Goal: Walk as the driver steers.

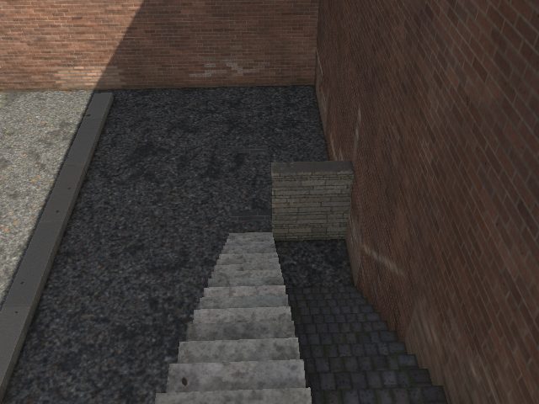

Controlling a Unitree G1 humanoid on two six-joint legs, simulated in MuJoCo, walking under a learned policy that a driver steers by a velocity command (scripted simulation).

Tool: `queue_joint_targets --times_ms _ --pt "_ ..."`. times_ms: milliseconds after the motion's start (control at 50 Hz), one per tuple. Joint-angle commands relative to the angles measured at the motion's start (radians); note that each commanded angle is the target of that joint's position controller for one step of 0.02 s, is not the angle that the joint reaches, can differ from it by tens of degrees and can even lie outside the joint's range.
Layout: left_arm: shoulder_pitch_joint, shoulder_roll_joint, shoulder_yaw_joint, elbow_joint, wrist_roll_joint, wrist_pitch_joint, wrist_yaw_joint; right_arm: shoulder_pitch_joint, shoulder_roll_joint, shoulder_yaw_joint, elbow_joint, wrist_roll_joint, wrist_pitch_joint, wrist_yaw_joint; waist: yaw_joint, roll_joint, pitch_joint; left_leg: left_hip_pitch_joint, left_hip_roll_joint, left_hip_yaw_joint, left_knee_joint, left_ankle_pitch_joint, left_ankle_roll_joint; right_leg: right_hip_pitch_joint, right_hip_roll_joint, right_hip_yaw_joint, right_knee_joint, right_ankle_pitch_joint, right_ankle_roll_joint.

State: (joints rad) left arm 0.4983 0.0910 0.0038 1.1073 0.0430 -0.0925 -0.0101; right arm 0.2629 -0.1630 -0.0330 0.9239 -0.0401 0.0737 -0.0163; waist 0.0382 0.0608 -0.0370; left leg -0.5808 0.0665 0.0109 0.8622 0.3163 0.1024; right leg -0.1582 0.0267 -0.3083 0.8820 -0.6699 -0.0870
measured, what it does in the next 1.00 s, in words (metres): goes down, turning left: left foot 0.19 m lower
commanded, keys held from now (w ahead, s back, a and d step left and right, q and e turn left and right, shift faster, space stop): q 0.60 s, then no key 0.20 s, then e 0.08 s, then w+e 0.12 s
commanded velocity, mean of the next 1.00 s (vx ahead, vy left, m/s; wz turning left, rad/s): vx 0.07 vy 0.00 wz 0.41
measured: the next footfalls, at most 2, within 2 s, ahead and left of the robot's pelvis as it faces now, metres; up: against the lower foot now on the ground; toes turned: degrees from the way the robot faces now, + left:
left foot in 0.22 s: +0.16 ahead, +0.12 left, -0.19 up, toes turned +13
right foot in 1.14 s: +0.17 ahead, +0.00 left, -0.19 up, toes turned +23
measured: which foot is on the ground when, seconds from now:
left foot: up 0.00-0.20, down 0.22-1.00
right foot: down 0.00-0.22, up 0.24-1.00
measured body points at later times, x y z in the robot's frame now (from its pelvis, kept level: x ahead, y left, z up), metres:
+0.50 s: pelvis +0.09 +0.09 -0.16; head +0.07 +0.12 +0.29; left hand +0.19 +0.36 -0.27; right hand +0.24 -0.11 -0.27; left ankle +0.12 +0.11 -0.87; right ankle +0.20 -0.05 -0.67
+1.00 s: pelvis +0.13 +0.10 -0.13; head +0.09 +0.11 +0.31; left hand +0.12 +0.35 -0.29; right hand +0.25 -0.09 -0.26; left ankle +0.12 +0.11 -0.87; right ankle +0.18 -0.01 -0.81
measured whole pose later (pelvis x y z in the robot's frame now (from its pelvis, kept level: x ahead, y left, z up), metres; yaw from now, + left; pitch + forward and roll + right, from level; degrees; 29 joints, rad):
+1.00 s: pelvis +0.13 +0.10 -0.13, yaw +22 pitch -2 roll -2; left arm 0.26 0.22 0.02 0.97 0.01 0.09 -0.04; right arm 0.40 -0.14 0.05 0.79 -0.01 0.05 -0.04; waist -0.06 -0.03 -0.07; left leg -0.16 -0.20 -0.10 0.45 -0.23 0.16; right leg -0.43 0.06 0.03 0.97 -0.30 0.02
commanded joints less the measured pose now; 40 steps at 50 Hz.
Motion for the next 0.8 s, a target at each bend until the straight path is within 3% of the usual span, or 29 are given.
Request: queue_joint_targets --times_ms 20,60,80,120,160,180,200,220,240,260,280,300,320,340,360,380,400,420,460,500,520,540,560,600,620,660,740,800 --pt "0.182 0.140 0.044 -0.001 0.002 0.017 0.019 -0.226 -0.051 -0.002 -0.145 0.016 -0.036 0.013 0.085 -0.079 0.187 -0.211 0.020 0.054 -0.121 -0.080 0.006 0.084 -0.340 0.301 -0.165 1.044 0.031" --pt "0.121 0.152 0.052 -0.040 -0.008 0.036 0.019 -0.244 -0.054 -0.004 -0.170 0.031 -0.038 0.021 0.066 -0.063 0.173 -0.055 0.005 0.080 -0.296 -0.072 0.006 0.008 -0.315 0.257 -0.102 0.985 0.025" --pt "0.092 0.152 0.057 -0.054 -0.012 0.052 0.020 -0.210 -0.061 -0.007 -0.166 0.031 -0.034 0.025 0.041 -0.078 0.150 0.051 0.000 0.081 -0.354 -0.063 0.015 -0.033 -0.312 0.234 -0.039 0.962 0.021" --pt "0.052 0.195 0.076 -0.088 -0.027 0.059 0.019 -0.128 -0.068 -0.012 -0.142 0.030 -0.035 0.032 0.007 -0.065 0.093 0.239 -0.021 0.109 -0.389 -0.028 0.026 -0.108 -0.299 0.197 0.098 0.866 0.012" --pt "0.038 0.225 0.086 -0.122 -0.030 0.074 0.012 -0.032 -0.101 -0.026 -0.117 0.024 -0.037 0.021 -0.026 -0.084 0.047 0.366 -0.033 0.121 -0.461 -0.104 0.036 -0.129 -0.283 0.194 0.285 0.793 -0.012" --pt "0.033 0.240 0.088 -0.138 -0.030 0.082 0.008 0.044 -0.115 -0.036 -0.090 0.016 -0.040 0.008 -0.065 -0.062 0.015 0.486 -0.049 0.125 -0.524 -0.108 0.047 -0.169 -0.249 0.173 0.432 0.671 -0.019" --pt "0.060 0.247 0.088 -0.151 -0.021 0.090 0.000 0.088 -0.151 -0.054 -0.066 0.010 -0.045 -0.005 -0.076 -0.036 -0.010 0.674 -0.055 0.100 -0.490 -0.075 0.048 -0.313 -0.187 0.136 0.606 0.417 -0.028" --pt "-0.003 0.216 0.083 -0.170 0.002 0.090 0.013 0.196 -0.246 -0.092 -0.004 0.040 -0.022 -0.011 -0.125 0.077 -0.049 0.852 0.046 -0.030 -0.472 0.180 0.041 -0.543 -0.067 0.116 0.882 -0.129 -0.015" --pt "0.002 0.162 0.066 -0.232 -0.015 0.102 0.013 0.222 -0.275 -0.068 -0.048 0.056 -0.013 0.013 -0.116 0.065 -0.062 0.926 0.209 -0.186 -0.108 0.877 0.067 -0.792 -0.031 0.142 1.191 -0.353 0.048" --pt "-0.053 0.080 0.026 -0.364 -0.004 0.112 0.015 0.130 -0.383 -0.088 -0.060 0.111 -0.017 0.012 -0.081 0.219 -0.209 0.877 0.408 -0.569 -0.320 0.476 0.318 -0.928 -0.021 0.226 1.129 -0.260 0.092" --pt "-0.101 0.173 0.038 -0.338 0.035 0.129 0.026 0.079 -0.263 -0.059 -0.104 0.106 -0.022 0.018 -0.074 0.035 -0.103 0.788 0.379 -0.545 -0.409 0.114 0.310 -0.987 -0.042 0.245 1.129 -0.151 0.119" --pt "-0.150 0.188 0.035 -0.315 0.037 0.130 0.034 -0.025 -0.210 -0.034 -0.142 0.081 -0.030 0.021 -0.053 -0.054 -0.026 0.567 0.307 -0.462 -0.431 -0.112 0.248 -0.883 -0.066 0.314 1.006 0.055 0.114" --pt "-0.170 0.193 0.036 -0.302 0.037 0.145 0.038 -0.072 -0.181 -0.021 -0.153 0.060 -0.043 0.020 -0.033 -0.061 0.010 0.441 0.225 -0.388 -0.419 -0.106 0.150 -0.828 -0.035 0.288 1.014 0.092 0.108" --pt "-0.187 0.170 0.029 -0.341 0.042 0.162 0.038 -0.062 -0.204 -0.019 -0.159 0.068 -0.060 0.003 -0.006 0.000 0.019 0.334 0.222 -0.405 -0.392 -0.010 0.145 -0.805 -0.029 0.287 1.033 0.120 0.117" --pt "-0.152 0.192 0.032 -0.331 0.027 0.166 0.046 -0.070 -0.152 0.015 -0.131 0.063 -0.077 0.003 0.050 -0.052 0.035 0.245 0.122 -0.314 -0.321 0.055 0.072 -0.771 -0.045 0.346 0.910 0.406 0.137" --pt "-0.152 0.177 0.031 -0.342 0.018 0.179 0.051 -0.088 -0.170 0.018 -0.147 0.058 -0.086 -0.001 0.054 -0.007 0.005 0.183 0.117 -0.335 -0.285 0.070 0.065 -0.757 -0.001 0.310 0.985 0.422 0.156" --pt "-0.163 0.193 0.037 -0.355 0.018 0.184 0.060 -0.087 -0.173 0.022 -0.148 0.065 -0.090 -0.007 0.059 0.007 -0.008 0.183 0.086 -0.323 -0.252 0.096 0.053 -0.800 0.007 0.316 1.047 0.426 0.178" --pt "-0.246 0.195 0.023 -0.421 -0.002 0.188 0.051 -0.109 -0.143 0.047 -0.176 0.066 -0.087 -0.021 0.059 -0.010 0.015 0.076 0.065 -0.314 -0.291 -0.087 0.035 -0.772 0.029 0.306 0.890 0.521 0.198" --pt "-0.342 0.179 0.015 -0.469 -0.013 0.197 0.031 -0.100 -0.127 0.071 -0.195 0.066 -0.067 -0.057 0.043 0.020 0.008 0.064 0.047 -0.368 -0.297 -0.199 0.014 -0.767 0.049 0.297 0.855 0.539 0.233" --pt "-0.346 0.186 0.013 -0.466 -0.004 0.199 0.020 -0.032 -0.168 0.055 -0.216 0.056 -0.054 -0.074 0.005 0.026 -0.001 0.230 0.058 -0.449 -0.297 -0.217 -0.002 -0.909 0.048 0.320 0.882 0.464 0.234" --pt "-0.366 0.189 0.020 -0.463 -0.012 0.195 0.013 0.025 -0.146 0.049 -0.222 0.071 -0.043 -0.070 -0.018 0.025 0.004 0.316 0.051 -0.457 -0.296 -0.197 -0.027 -0.969 0.042 0.334 0.879 0.457 0.224" --pt "-0.378 0.192 0.021 -0.448 -0.004 0.180 0.014 0.061 -0.158 0.040 -0.225 0.073 -0.041 -0.066 -0.041 0.019 0.005 0.391 0.055 -0.471 -0.274 -0.119 -0.040 -1.005 0.037 0.325 0.870 0.499 0.215" --pt "-0.398 0.180 0.018 -0.465 -0.005 0.175 0.019 0.047 -0.170 0.034 -0.262 0.069 -0.038 -0.070 -0.047 0.073 -0.041 0.399 0.076 -0.575 -0.320 -0.258 -0.029 -0.986 0.031 0.363 0.850 0.485 0.224" --pt "-0.495 0.203 0.029 -0.470 -0.013 0.176 0.021 0.031 -0.142 0.041 -0.292 0.055 -0.031 -0.069 -0.085 0.039 0.002 0.413 0.068 -0.647 -0.389 -0.495 -0.049 -0.999 0.042 0.390 0.800 0.459 0.227" --pt "-0.503 0.199 0.031 -0.459 -0.019 0.176 0.016 0.036 -0.125 0.047 -0.293 0.052 -0.026 -0.069 -0.089 0.027 0.021 0.416 0.065 -0.642 -0.406 -0.542 -0.057 -0.984 0.038 0.395 0.748 0.456 0.226" --pt "-0.487 0.187 0.026 -0.432 -0.016 0.173 0.000 0.066 -0.119 0.045 -0.293 0.043 -0.023 -0.078 -0.101 0.029 0.017 0.458 0.036 -0.604 -0.389 -0.495 -0.057 -0.957 0.045 0.367 0.708 0.432 0.214" --pt "-0.465 0.168 0.024 -0.384 -0.023 0.169 -0.015 0.097 -0.082 0.053 -0.278 0.049 -0.029 -0.075 -0.109 0.023 0.024 0.461 0.006 -0.544 -0.391 -0.366 -0.074 -0.846 0.045 0.339 0.603 0.419 0.198" --pt "-0.453 0.183 0.028 -0.353 -0.025 0.164 -0.023 0.113 -0.090 0.047 -0.267 0.040 -0.027 -0.067 -0.119 0.042 0.031 0.501 -0.006 -0.517 -0.395 -0.284 -0.093 -0.802 0.051 0.320 0.532 0.397 0.188"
